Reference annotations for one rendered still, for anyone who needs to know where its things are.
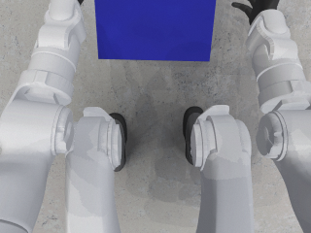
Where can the carton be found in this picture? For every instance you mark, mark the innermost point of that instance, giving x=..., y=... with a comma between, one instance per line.
x=164, y=30

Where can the right robot foot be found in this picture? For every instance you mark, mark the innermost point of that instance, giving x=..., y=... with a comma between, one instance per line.
x=189, y=119

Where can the left robot forearm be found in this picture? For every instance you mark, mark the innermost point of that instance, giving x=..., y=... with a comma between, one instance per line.
x=54, y=59

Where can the right robot upper arm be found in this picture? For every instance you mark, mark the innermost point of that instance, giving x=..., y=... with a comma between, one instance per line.
x=285, y=137

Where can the right robot thigh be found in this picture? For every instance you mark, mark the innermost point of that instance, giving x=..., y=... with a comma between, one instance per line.
x=226, y=204

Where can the left robot upper arm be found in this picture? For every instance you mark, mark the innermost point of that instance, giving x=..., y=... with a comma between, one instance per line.
x=32, y=134

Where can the right robot forearm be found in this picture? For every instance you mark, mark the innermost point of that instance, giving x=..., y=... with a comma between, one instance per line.
x=279, y=73

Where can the robot right hand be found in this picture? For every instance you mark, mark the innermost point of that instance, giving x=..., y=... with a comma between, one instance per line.
x=258, y=6

